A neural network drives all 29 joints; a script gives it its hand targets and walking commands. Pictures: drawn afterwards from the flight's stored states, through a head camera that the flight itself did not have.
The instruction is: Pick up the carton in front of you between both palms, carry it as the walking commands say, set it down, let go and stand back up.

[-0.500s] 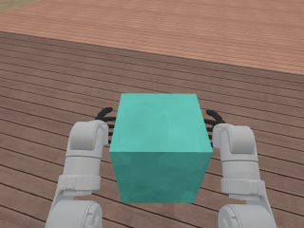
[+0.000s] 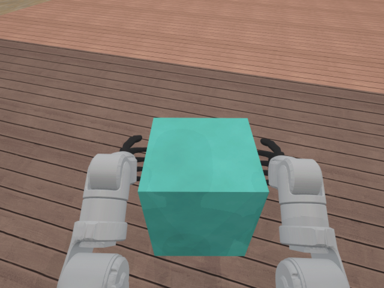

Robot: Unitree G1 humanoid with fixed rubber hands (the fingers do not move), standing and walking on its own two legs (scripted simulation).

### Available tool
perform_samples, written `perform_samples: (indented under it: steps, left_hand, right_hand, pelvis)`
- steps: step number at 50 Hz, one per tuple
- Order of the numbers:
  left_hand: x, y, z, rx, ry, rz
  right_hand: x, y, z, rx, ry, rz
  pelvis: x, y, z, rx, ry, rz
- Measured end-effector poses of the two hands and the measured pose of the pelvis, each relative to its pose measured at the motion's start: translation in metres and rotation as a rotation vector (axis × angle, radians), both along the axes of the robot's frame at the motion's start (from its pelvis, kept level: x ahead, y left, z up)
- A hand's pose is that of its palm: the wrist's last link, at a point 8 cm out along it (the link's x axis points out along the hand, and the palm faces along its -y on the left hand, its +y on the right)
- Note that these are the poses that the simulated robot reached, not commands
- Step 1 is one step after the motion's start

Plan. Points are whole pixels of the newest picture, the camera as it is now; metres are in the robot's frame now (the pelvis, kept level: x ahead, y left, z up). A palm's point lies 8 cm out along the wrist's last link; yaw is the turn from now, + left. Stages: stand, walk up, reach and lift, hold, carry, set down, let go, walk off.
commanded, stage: carry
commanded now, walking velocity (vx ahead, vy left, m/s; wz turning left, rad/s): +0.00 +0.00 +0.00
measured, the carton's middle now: (200, 188) +0.35 +0.00 +0.04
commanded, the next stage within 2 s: none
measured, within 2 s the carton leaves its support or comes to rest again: neither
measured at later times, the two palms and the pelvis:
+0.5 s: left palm (127, 165) +0.34 +0.15 +0.13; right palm (276, 169) +0.34 -0.15 +0.13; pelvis +0.00 +0.00 +0.00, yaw +0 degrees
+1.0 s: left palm (135, 113) +0.45 +0.15 +0.18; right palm (269, 106) +0.48 -0.15 +0.19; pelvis +0.10 -0.02 +0.02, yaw +0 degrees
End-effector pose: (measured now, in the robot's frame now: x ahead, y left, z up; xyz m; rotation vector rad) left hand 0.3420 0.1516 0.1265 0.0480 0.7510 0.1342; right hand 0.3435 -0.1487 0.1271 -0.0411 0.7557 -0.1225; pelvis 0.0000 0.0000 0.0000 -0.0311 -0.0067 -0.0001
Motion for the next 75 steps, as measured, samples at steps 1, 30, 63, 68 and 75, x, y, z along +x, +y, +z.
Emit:
perform_samples:
  steps: [1, 30, 63, 68, 75]
  left_hand:
    - [0.0, 0.0, 0.0, 0.0, 0.0, 0.0]
    - [0.0, -0.002, 0.0, 0.0, -0.002, 0.001]
    - [0.284, -0.026, 0.06, -0.04, 0.004, -0.087]
    - [0.343, -0.046, 0.07, -0.065, -0.007, -0.133]
    - [0.433, -0.054, 0.094, -0.089, -0.1, -0.094]
  right_hand:
    - [0.0, 0.0, 0.0, 0.0, 0.0, 0.0]
    - [0.0, -0.002, 0.0, 0.0, -0.002, 0.001]
    - [0.239, -0.023, 0.05, 0.01, 0.0, -0.133]
    - [0.283, -0.038, 0.06, 0.013, -0.012, -0.187]
    - [0.388, -0.049, 0.092, 0.027, -0.105, -0.178]
  pelvis:
    - [0.0, 0.0, 0.0, 0.0, 0.0, 0.0]
    - [0.001, -0.002, 0.0, 0.001, -0.002, 0.001]
    - [0.236, 0.017, 0.031, 0.052, 0.048, -0.047]
    - [0.284, 0.019, 0.047, 0.036, 0.062, -0.061]
    - [0.375, 0.001, 0.052, 0.021, 0.093, -0.061]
